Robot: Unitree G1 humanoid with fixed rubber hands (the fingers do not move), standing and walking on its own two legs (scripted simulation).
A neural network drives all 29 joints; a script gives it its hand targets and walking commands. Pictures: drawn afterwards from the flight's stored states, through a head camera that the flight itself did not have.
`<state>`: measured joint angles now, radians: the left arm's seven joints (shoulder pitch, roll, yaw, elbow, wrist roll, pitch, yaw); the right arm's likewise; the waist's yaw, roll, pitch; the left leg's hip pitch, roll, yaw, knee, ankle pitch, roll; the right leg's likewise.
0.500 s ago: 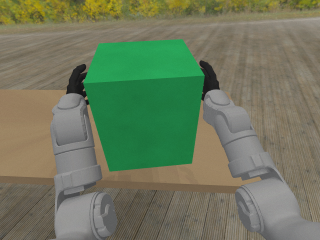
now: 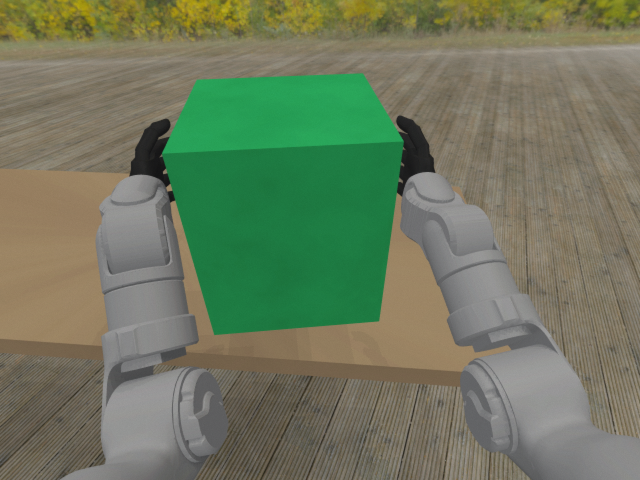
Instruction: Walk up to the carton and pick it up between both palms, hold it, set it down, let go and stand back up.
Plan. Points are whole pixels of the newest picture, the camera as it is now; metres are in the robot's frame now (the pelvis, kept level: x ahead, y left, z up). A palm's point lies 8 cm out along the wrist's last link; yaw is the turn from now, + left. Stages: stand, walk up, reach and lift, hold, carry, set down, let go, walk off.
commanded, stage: hold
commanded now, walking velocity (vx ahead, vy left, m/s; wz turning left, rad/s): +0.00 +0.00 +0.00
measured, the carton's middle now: (289, 202) +0.39 +0.01 +0.23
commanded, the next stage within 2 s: none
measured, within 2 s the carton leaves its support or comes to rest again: neither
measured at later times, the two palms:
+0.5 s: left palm (152, 189) +0.36 +0.16 +0.27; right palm (417, 182) +0.36 -0.14 +0.26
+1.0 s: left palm (155, 185) +0.37 +0.16 +0.28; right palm (418, 180) +0.36 -0.15 +0.26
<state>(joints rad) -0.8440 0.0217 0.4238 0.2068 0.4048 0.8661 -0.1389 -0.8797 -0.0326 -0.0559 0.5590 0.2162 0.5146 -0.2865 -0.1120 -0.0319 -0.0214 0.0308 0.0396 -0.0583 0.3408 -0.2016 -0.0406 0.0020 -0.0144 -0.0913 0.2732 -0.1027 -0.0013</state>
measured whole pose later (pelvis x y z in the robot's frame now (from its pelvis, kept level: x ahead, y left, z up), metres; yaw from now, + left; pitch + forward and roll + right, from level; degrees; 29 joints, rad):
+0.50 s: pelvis +0.01 +0.00 +0.00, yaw +0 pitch -11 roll -1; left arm -0.81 0.01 0.42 0.16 0.40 0.87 -0.14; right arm -0.85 -0.05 -0.01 0.52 0.25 0.52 -0.30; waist -0.11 -0.02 -0.02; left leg 0.06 0.05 -0.06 0.34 -0.21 -0.04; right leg 0.03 -0.01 -0.09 0.27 -0.12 0.00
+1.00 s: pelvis +0.00 +0.00 +0.00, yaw +1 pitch -10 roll -1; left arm -0.84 0.01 0.42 0.21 0.41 0.85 -0.13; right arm -0.88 -0.05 -0.04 0.57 0.22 0.51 -0.28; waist -0.11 -0.02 -0.02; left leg 0.03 0.04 -0.06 0.33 -0.20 -0.05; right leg 0.01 -0.01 -0.08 0.27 -0.11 -0.01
